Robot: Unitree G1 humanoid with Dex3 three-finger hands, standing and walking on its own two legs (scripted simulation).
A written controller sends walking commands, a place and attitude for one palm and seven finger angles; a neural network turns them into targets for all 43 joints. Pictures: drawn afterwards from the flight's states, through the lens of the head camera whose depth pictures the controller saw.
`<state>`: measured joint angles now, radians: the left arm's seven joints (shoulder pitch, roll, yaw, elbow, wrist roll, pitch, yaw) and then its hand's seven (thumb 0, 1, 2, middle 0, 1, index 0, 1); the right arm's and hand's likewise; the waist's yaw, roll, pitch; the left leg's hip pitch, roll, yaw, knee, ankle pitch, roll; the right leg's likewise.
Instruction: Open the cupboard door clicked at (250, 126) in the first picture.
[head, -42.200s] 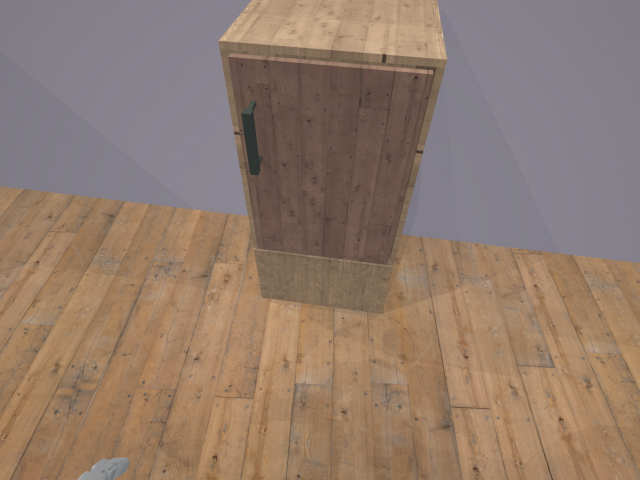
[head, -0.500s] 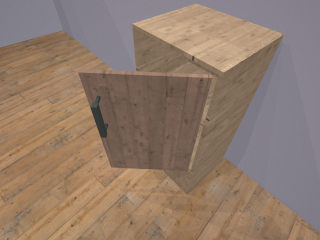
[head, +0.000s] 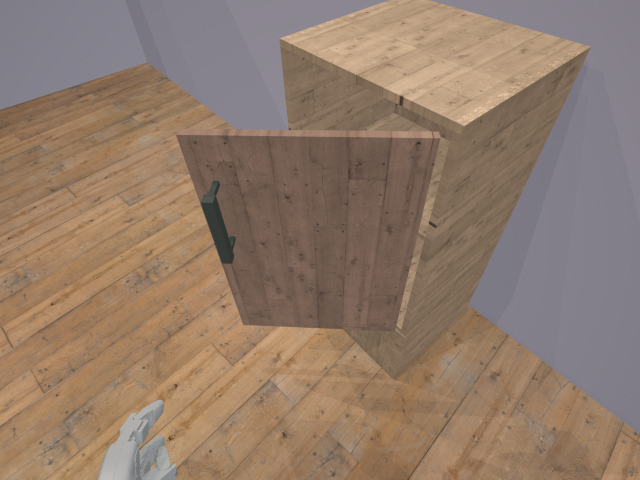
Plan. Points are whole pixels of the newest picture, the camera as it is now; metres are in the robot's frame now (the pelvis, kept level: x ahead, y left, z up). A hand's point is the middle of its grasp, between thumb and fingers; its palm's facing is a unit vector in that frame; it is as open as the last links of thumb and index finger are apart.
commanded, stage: raise the hand with hooked fingers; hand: left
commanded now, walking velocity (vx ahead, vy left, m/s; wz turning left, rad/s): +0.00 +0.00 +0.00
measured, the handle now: (221, 223) +0.54 +0.21 -0.03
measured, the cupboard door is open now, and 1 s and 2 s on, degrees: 46 46 46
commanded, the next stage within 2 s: move the hooked fingers beside the handle in 1.94 s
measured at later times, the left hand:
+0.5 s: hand (176, 446) +0.17 +0.19 -0.03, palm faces -0.02 -1.00 -0.10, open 10.0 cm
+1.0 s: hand (150, 404) +0.22 +0.24 -0.04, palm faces -0.05 -1.00 -0.04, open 12.9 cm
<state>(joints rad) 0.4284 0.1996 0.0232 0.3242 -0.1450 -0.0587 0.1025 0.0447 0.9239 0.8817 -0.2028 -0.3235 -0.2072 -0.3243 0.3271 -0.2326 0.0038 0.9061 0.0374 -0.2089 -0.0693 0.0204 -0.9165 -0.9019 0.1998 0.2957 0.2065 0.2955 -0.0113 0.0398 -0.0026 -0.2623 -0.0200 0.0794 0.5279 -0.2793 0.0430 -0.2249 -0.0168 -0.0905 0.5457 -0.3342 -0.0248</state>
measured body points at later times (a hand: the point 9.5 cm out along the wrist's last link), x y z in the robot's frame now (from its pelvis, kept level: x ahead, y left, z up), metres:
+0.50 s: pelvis -0.05 -0.01 -0.10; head +0.02 +0.01 +0.35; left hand +0.17 +0.24 -0.02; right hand +0.17 -0.21 -0.17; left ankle +0.00 +0.09 -0.73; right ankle -0.03 -0.10 -0.73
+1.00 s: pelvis -0.03 +0.02 -0.07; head +0.05 +0.04 +0.37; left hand +0.22 +0.30 -0.03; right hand +0.13 -0.24 -0.14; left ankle +0.00 +0.09 -0.73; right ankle -0.03 -0.10 -0.73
